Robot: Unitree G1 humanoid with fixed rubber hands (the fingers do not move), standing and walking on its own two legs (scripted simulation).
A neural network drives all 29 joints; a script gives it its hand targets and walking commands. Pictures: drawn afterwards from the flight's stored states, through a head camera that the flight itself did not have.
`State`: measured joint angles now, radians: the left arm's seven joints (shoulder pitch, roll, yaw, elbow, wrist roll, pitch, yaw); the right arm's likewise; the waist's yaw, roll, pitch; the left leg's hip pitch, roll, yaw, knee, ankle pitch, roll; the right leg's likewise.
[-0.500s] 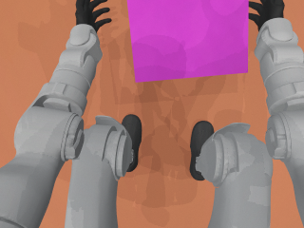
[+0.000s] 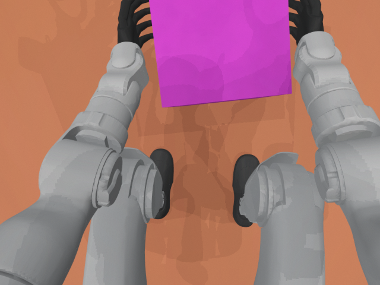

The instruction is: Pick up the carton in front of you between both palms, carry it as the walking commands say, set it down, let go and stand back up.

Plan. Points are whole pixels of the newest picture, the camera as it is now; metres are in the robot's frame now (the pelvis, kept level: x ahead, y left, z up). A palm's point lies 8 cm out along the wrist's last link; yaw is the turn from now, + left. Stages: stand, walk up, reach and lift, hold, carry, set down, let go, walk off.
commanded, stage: reach and lift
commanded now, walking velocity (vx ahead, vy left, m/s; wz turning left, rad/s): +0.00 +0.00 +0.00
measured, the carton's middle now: (217, 53) +0.50 -0.04 -0.26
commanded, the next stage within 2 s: none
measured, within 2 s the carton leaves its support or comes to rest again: leaves its support in 0.26 s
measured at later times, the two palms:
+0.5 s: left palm (121, 34) +0.50 +0.09 -0.07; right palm (353, 29) +0.49 -0.20 -0.08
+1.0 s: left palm out of the picture +0.48 +0.09 +0.08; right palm out of the picture +0.46 -0.20 +0.08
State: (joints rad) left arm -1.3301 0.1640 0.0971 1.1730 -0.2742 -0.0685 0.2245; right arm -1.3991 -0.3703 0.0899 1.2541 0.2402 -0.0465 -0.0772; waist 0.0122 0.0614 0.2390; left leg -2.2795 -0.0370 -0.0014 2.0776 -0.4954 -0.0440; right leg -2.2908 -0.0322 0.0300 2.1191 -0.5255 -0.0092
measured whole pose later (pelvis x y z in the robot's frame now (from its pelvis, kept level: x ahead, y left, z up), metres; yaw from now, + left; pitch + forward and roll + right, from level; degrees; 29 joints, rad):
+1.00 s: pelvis +0.03 +0.01 +0.14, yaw -7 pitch +40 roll +1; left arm -0.77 -0.11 0.43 0.57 0.12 0.28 0.14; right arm -0.84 -0.04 -0.31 0.70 -0.13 0.31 -0.02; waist -0.01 0.01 -0.21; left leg -1.83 -0.09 -0.05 1.67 -0.54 -0.04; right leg -1.86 0.06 0.07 1.66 -0.50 0.03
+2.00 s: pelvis +0.12 +0.01 +0.38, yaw -8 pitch +2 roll +0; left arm -0.25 -0.15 0.25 0.41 0.22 0.51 0.05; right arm -0.22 0.14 -0.23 0.38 -0.23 0.55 -0.04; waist 0.00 0.00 -0.10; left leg -0.27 -0.03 -0.09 0.53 -0.28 0.00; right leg -0.29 0.03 0.08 0.50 -0.24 0.01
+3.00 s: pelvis +0.13 +0.00 +0.40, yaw -8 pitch -4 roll +0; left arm -0.19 -0.14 0.18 0.23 0.25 0.67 0.00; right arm -0.17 0.13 -0.15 0.20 -0.26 0.72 -0.01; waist -0.01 0.00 -0.01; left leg -0.04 -0.02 -0.10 0.32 -0.20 0.00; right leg -0.06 0.02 0.08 0.31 -0.17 0.00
